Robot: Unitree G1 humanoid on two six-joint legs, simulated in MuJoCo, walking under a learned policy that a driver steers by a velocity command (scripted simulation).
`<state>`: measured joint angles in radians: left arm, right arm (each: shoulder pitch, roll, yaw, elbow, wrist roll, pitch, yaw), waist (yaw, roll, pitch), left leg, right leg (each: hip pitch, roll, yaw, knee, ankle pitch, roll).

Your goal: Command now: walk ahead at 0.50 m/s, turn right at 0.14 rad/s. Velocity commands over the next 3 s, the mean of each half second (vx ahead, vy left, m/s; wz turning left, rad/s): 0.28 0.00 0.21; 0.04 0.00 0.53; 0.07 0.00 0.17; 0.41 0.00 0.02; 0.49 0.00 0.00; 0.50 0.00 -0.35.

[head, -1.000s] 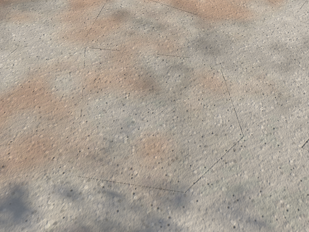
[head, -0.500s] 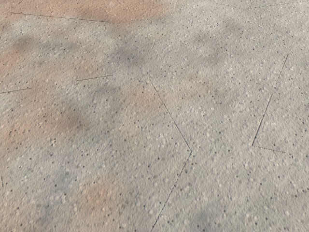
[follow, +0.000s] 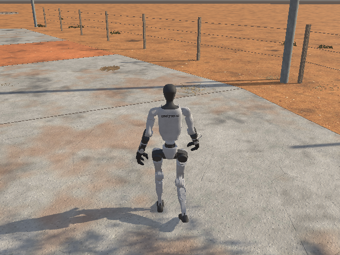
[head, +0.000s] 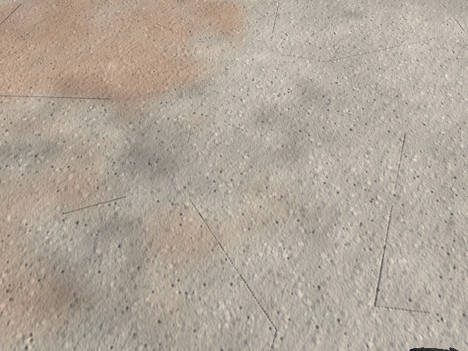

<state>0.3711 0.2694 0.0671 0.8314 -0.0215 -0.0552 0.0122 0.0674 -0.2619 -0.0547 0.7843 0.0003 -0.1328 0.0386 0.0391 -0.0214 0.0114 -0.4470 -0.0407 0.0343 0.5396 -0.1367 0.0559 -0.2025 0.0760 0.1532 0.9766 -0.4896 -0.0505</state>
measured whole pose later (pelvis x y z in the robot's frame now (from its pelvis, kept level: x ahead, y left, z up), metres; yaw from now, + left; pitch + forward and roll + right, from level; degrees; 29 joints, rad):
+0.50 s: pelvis +0.20 -0.02 +0.01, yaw +10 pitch +3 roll +1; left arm 0.05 0.24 0.04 0.68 0.02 -0.05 0.02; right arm 0.27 -0.31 -0.07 0.82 0.02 0.00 -0.02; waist -0.06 0.03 0.03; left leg -0.42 -0.05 -0.07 1.07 -0.57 -0.03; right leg -0.44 -0.01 -0.01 0.49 -0.10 -0.02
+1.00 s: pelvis +0.20 +0.03 +0.02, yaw +27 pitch +3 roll -3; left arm 0.11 0.32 0.10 0.78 0.01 0.02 0.05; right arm 0.24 -0.29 -0.06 0.67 -0.01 0.02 -0.02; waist -0.01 -0.03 0.03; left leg -0.30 -0.02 -0.06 0.48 -0.21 0.05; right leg -0.60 0.00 0.02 1.10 -0.34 0.05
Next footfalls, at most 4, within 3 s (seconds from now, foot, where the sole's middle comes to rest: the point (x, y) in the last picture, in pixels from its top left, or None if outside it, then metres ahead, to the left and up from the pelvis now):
0.40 right None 0.35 -0.11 -0.76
0.80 left None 0.22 0.13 -0.76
1.24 right None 0.32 -0.08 -0.76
2.00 right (213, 288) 0.65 0.11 -0.76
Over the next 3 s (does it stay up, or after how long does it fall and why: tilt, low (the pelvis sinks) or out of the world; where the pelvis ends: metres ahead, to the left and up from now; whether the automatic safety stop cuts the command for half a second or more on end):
stays up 0.92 0.40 0.01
